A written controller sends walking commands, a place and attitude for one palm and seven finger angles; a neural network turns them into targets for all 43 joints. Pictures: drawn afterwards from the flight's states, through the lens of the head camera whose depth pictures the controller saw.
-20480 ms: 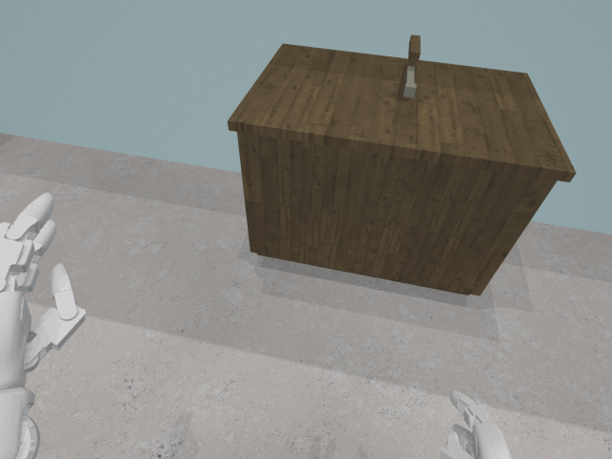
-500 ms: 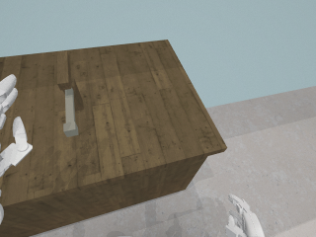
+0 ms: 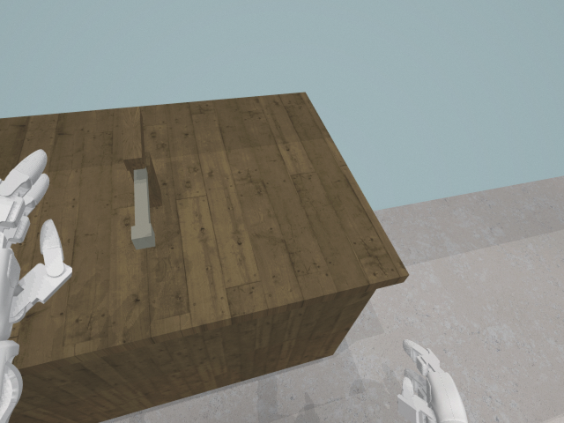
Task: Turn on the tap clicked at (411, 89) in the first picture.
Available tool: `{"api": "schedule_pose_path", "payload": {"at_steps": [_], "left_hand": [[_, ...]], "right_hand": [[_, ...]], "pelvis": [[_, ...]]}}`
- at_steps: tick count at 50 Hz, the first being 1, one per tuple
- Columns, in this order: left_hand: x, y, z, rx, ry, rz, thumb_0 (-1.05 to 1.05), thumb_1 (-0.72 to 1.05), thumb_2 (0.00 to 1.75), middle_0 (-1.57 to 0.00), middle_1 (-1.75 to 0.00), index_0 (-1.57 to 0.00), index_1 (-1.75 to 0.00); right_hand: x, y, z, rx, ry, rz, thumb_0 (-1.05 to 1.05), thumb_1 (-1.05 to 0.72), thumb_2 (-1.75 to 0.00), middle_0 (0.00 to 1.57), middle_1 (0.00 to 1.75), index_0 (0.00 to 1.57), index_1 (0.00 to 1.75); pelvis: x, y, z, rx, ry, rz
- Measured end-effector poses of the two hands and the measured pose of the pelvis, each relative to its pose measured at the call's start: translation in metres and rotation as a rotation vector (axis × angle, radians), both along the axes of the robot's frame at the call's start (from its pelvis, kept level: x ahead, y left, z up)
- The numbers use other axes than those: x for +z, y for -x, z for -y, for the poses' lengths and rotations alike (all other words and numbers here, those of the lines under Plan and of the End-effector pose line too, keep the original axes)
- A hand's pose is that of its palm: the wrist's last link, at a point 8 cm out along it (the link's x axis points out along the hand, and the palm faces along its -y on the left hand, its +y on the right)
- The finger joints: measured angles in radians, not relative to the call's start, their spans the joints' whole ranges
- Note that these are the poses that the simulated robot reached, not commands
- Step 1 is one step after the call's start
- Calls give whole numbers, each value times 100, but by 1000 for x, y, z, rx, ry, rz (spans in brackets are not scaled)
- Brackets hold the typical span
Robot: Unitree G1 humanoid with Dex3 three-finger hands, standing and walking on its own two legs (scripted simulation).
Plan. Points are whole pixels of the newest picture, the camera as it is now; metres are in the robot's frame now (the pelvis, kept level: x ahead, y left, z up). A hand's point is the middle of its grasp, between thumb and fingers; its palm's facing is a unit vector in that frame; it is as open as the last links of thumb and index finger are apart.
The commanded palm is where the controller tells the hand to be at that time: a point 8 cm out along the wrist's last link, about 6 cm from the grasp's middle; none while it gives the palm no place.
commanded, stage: look again from close up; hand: left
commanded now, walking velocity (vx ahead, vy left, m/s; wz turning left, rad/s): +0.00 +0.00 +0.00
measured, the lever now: (143, 236) +0.35 +0.25 +0.03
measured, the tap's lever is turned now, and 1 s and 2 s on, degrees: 0 0 0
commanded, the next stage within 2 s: shuffle to correct the standing spot in 0.22 s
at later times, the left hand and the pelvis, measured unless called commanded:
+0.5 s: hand (72, 276) +0.21 +0.24 +0.16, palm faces +0.36 -0.85 -0.39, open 7.4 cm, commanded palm +0.15 +0.27 +0.17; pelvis -0.01 -0.01 +0.00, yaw +0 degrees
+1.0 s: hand (147, 276) +0.23 +0.17 +0.15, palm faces +0.31 -0.86 -0.40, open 7.4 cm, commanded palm +0.16 +0.21 +0.17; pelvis +0.00 -0.07 -0.01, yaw +0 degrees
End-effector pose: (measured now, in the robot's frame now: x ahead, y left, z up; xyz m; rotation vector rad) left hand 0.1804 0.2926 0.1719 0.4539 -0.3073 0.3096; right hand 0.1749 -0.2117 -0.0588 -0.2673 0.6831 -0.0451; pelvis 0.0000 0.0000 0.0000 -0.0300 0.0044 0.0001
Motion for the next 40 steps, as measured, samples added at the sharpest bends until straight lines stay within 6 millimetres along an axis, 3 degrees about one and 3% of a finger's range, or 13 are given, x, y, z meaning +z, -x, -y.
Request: {"api": "schedule_pose_path", "payload": {"at_steps": [13,25,32,40], "left_hand": [[-4,5,4,-5,-5,-29,2,89,90,-21,-30,-21,-30],[-1,4,8,11,-1,-22,2,89,90,-21,-30,-21,-30],[-5,0,24,8,18,-34,2,89,90,-21,-30,-21,-30],[1,-4,49,-16,-7,-42,2,89,90,-21,-30,-21,-30]], "right_hand": [[-6,20,7,-33,-4,-27,1,-90,-90,20,30,20,30],[-6,19,14,-40,-16,-23,1,-90,-90,20,30,20,30],[-5,14,24,-34,-35,-17,1,-90,-90,20,30,20,30],[-8,11,50,-47,-34,-19,1,-90,-90,20,30,20,30]], "pelvis": [[0,6,0,0,0,4],[1,6,9,-3,-8,5],[0,5,23,-4,-8,0],[-2,3,45,-4,-5,-7]]}}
